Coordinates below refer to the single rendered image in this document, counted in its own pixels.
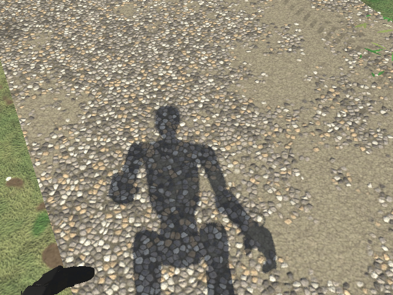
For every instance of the robot left hand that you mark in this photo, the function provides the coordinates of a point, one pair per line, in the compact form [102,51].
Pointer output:
[59,278]

